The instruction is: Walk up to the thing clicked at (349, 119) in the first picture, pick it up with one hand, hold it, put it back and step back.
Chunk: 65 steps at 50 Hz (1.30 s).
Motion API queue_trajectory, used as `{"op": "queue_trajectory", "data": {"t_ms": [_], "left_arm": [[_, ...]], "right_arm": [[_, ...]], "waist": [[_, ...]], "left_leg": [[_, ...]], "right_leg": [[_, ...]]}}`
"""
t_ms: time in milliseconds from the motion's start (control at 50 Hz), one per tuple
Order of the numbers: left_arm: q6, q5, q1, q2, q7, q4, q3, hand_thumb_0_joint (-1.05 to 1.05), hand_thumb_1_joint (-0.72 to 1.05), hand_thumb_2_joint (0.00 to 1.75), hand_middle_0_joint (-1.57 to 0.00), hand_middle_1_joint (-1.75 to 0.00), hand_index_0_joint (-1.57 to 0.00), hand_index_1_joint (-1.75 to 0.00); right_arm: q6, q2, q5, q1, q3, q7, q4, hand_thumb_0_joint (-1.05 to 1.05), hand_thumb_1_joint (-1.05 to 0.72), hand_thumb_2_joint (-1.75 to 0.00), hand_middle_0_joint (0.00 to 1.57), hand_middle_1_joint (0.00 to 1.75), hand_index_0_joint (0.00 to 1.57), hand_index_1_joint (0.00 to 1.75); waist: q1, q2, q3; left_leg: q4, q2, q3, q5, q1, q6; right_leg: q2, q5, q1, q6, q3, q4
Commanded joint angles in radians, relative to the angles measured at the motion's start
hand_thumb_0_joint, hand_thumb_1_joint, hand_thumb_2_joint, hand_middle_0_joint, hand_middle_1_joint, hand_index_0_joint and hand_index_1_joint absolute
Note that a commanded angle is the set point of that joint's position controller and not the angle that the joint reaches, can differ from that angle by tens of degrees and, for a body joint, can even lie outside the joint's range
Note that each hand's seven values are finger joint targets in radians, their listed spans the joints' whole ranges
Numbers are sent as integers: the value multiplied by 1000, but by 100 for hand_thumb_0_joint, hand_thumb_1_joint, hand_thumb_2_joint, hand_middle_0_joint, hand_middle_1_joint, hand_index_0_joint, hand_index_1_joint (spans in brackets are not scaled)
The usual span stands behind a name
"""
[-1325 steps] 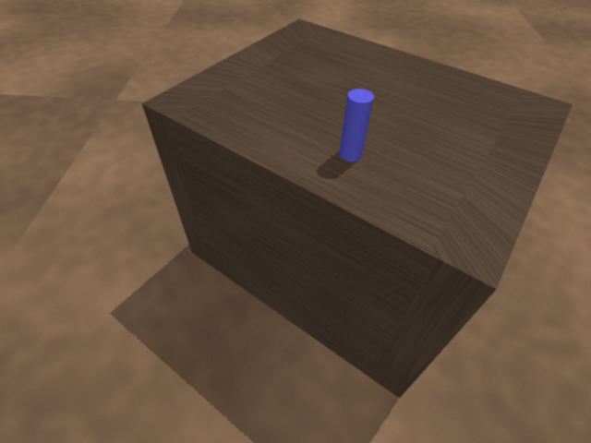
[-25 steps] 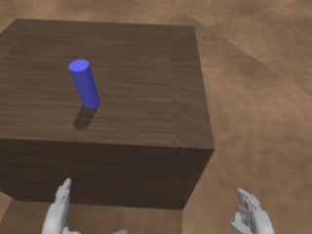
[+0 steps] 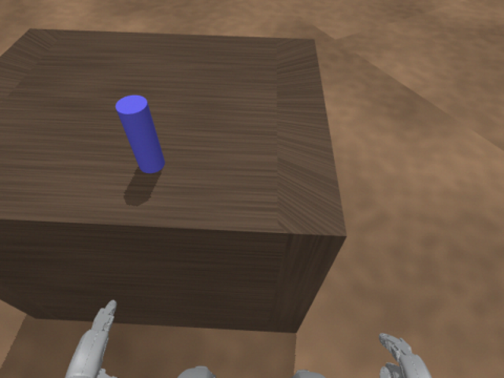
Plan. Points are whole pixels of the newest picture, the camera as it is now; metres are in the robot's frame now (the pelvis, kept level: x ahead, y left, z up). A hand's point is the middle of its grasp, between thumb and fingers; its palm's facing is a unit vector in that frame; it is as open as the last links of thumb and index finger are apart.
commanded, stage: home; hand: left
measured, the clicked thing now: (142, 137) +0.53 +0.22 +0.06
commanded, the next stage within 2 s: stand in 0.10 s
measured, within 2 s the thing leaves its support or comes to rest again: neither
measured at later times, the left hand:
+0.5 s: hand out of the picture +0.04 +0.24 -0.11, palm faces -0.02 -0.94 -0.35, open 13.2 cm
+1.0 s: hand out of the picture +0.05 +0.25 -0.10, palm faces -0.02 -0.94 -0.34, open 7.4 cm
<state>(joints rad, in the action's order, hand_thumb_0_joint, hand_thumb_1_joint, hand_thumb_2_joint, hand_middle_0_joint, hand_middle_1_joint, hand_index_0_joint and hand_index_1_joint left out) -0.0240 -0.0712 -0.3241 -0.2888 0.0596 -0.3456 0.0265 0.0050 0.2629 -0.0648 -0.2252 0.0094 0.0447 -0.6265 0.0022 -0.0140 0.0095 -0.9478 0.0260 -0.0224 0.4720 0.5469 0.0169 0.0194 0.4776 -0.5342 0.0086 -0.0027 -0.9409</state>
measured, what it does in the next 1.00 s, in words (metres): rises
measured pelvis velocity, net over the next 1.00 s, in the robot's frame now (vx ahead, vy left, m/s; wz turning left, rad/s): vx -0.01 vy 0.00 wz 0.00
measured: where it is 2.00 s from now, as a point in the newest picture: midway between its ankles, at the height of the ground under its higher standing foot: outside the picture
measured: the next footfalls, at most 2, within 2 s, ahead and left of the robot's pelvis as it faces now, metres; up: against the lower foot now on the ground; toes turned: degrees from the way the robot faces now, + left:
none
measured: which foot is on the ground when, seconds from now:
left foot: down 0.00-1.00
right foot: down 0.00-1.00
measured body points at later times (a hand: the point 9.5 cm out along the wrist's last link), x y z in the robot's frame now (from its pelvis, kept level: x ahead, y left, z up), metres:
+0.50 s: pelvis +0.00 -0.01 +0.05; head +0.01 -0.02 +0.50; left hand +0.05 +0.29 -0.09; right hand +0.06 -0.30 -0.10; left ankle +0.01 +0.13 -0.69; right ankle +0.01 -0.13 -0.69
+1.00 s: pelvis -0.01 +0.00 +0.06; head -0.01 +0.00 +0.51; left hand +0.05 +0.30 -0.08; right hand +0.04 -0.29 -0.08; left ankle +0.01 +0.13 -0.69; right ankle +0.01 -0.13 -0.69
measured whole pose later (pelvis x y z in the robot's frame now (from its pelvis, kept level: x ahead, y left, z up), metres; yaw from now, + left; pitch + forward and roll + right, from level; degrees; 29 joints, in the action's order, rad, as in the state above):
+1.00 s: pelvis -0.01 +0.00 +0.06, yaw +0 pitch -4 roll +0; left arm 0.01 -0.02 -0.12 -0.33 0.01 -1.18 -0.01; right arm 0.00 0.33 -0.02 -0.15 -0.01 0.00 -1.16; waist 0.00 -0.01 -0.07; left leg -0.37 0.03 -0.01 0.18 0.13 0.02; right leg 0.02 0.18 -0.12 0.02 0.00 -0.37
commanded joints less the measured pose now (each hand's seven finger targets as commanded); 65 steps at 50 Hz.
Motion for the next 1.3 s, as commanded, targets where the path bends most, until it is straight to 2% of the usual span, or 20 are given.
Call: {"op": "queue_trajectory", "data": {"t_ms": [0,40,120,180,220,240,280,400,460,560,640,680,740,800,880,1000,1080,1180,1220,1280], "left_arm": [[73,15,52,-200,-26,-112,-95,0,-55,5,-5,-5,-5,-5],[72,16,74,-208,-30,-180,-94,0,-57,4,-5,-5,-5,-5],[74,25,85,-208,-28,-316,-95,0,-57,4,-5,-5,-5,-5],[78,29,101,-224,-28,-399,-97,0,-59,3,-5,-5,-5,-5],[77,30,118,-237,-28,-446,-96,0,-43,19,-20,-21,-20,-21],[74,33,129,-244,-28,-467,-96,0,-35,27,-20,-29,-20,-29],[69,39,134,-240,-29,-511,-91,0,-19,43,-20,-30,-20,-30],[70,49,153,-250,-26,-622,-80,0,29,90,-20,-30,-20,-30],[69,51,166,-252,-27,-664,-76,0,53,90,-20,-30,-20,-30],[63,54,188,-240,-31,-714,-73,0,90,90,-20,-30,-20,-30],[60,52,208,-240,-35,-742,-74,0,90,90,-20,-30,-20,-30],[61,52,217,-235,-37,-750,-72,0,90,90,-20,-30,-20,-30],[62,50,225,-239,-37,-760,-72,0,90,90,-20,-30,-20,-30],[63,53,242,-244,-38,-766,-72,0,90,90,-20,-30,-20,-30],[58,53,244,-248,-39,-777,-71,0,90,90,-20,-30,-20,-30],[57,56,249,-244,-41,-780,-66,0,90,90,-20,-30,-20,-30],[58,56,249,-247,-42,-782,-66,0,90,90,-20,-30,-20,-30],[55,56,242,-247,-42,-786,-64,0,90,90,-20,-30,-20,-30],[57,58,244,-249,-42,-785,-64,0,90,90,-20,-30,-20,-30],[57,58,236,-250,-42,-786,-64,0,90,90,-20,-30,-20,-30]], "right_arm": [[-43,202,17,39,-97,-23,5,0,-90,-90,20,30,20,30],[-44,208,20,52,-105,-30,-34,0,-90,-90,20,30,20,30],[-47,218,14,64,-104,-32,-113,0,-90,-90,20,30,20,30],[-44,226,21,73,-102,-29,-166,0,-90,-90,20,30,20,30],[-39,224,25,69,-96,-27,-204,0,-90,-90,20,30,20,30],[-36,226,26,61,-94,-27,-224,0,-90,-90,20,30,20,30],[-35,235,26,67,-91,-27,-259,0,-90,-90,20,30,20,30],[-34,242,36,57,-74,-21,-355,0,-90,-90,20,30,20,30],[-34,239,41,59,-67,-20,-385,0,-90,-90,20,30,20,30],[-33,246,40,87,-60,-22,-427,0,-90,-90,20,30,20,30],[-30,248,40,96,-59,-24,-447,0,-90,-90,20,30,20,30],[-32,246,41,94,-58,-25,-454,0,-90,-90,20,30,20,30],[-31,248,41,104,-59,-26,-457,0,-90,-90,20,30,20,30],[-33,252,43,105,-58,-26,-464,0,-90,-90,20,30,20,30],[-31,263,43,114,-59,-27,-467,0,-90,-90,20,30,20,30],[-31,267,45,114,-55,-29,-476,0,-90,-90,20,30,20,30],[-35,271,47,114,-54,-28,-476,0,-90,-90,20,30,20,30],[-36,281,48,125,-54,-28,-477,0,-90,-90,20,30,20,30],[-36,275,49,122,-53,-28,-476,0,-90,-90,20,30,20,30],[-37,283,49,123,-53,-28,-478,0,-90,-90,20,30,20,30]], "waist": [[-3,78,102],[-8,48,73],[-17,-38,55],[-14,-14,56],[-5,9,29],[1,10,19],[-8,-15,21],[4,24,4],[8,52,-4],[-5,10,-53],[-8,9,-74],[-7,8,-58],[-7,13,-50],[-5,9,-40],[-5,19,-51],[-4,2,-46],[-4,6,-18],[-4,4,-22],[-5,25,-8],[-4,7,-6]], "left_leg": [[185,13,-61,-240,-128,-96],[222,22,-84,-187,-142,-96],[304,57,-130,-220,-184,-99],[318,50,-105,-263,-207,-86],[337,41,-86,-256,-238,-76],[361,42,-86,-231,-251,-73],[414,56,-100,-215,-255,-72],[472,58,-69,-344,-353,-48],[512,62,-64,-354,-388,-41],[596,72,-75,-284,-370,-34],[629,73,-78,-227,-356,-32],[635,80,-79,-255,-361,-33],[638,79,-76,-249,-375,-33],[651,85,-78,-290,-384,-32],[661,84,-75,-250,-392,-32],[674,86,-71,-243,-384,-32],[675,92,-67,-305,-399,-35],[682,94,-69,-303,-413,-35],[666,99,-63,-382,-435,-38],[666,98,-60,-374,-436,-38]], "right_leg": [[51,-253,120,-110,-110,207],[46,-207,109,-101,-110,231],[28,-245,137,-82,-85,232],[44,-303,200,-83,-102,289],[60,-291,186,-87,-125,341],[63,-261,191,-86,-130,367],[58,-263,238,-78,-111,391],[90,-397,312,-61,-125,502],[95,-397,334,-54,-122,544],[81,-304,361,-38,-97,595],[80,-224,367,-35,-97,626],[88,-268,389,-33,-98,628],[90,-242,384,-30,-99,646],[94,-306,405,-27,-97,642],[91,-253,382,-25,-96,653],[91,-279,397,-22,-93,651],[98,-359,427,-23,-93,641],[96,-352,412,-21,-88,644],[104,-403,422,-22,-93,637],[104,-415,430,-20,-91,642]]}}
